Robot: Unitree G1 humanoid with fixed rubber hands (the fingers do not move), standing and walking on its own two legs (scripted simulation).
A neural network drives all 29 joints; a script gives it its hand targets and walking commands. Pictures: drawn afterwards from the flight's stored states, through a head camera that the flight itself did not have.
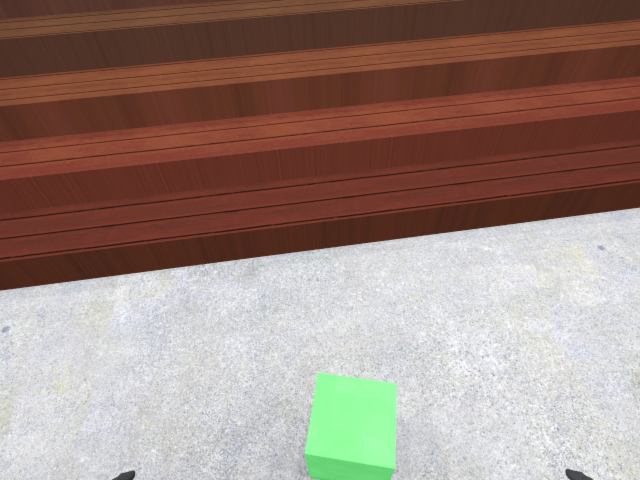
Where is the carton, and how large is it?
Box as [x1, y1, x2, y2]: [305, 373, 396, 479]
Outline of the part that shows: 318,373 305,449 305,456 310,477 319,479 389,479 394,470 396,383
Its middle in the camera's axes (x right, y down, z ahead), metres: +0.09 +0.52 +1.05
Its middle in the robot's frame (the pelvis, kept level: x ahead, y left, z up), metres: +0.38 -0.03 -0.66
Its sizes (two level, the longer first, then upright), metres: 0.210 0.200 0.250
